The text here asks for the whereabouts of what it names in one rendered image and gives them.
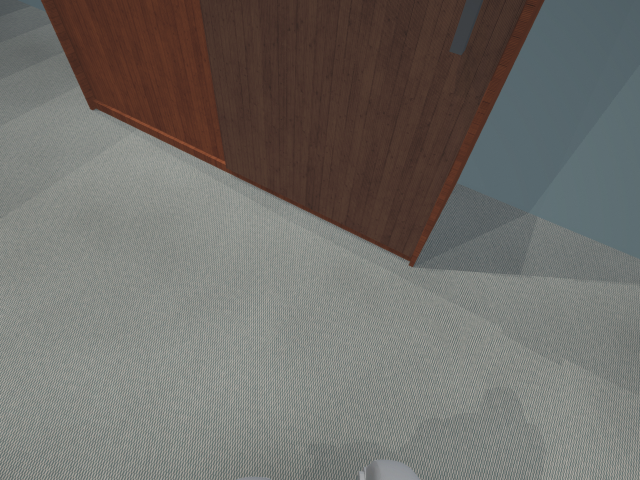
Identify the right robot thigh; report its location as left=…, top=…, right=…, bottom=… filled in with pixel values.
left=357, top=460, right=420, bottom=480

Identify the handle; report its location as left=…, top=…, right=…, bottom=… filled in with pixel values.
left=449, top=0, right=483, bottom=55

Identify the wardrobe door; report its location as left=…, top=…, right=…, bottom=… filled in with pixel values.
left=200, top=0, right=526, bottom=257
left=53, top=0, right=225, bottom=161

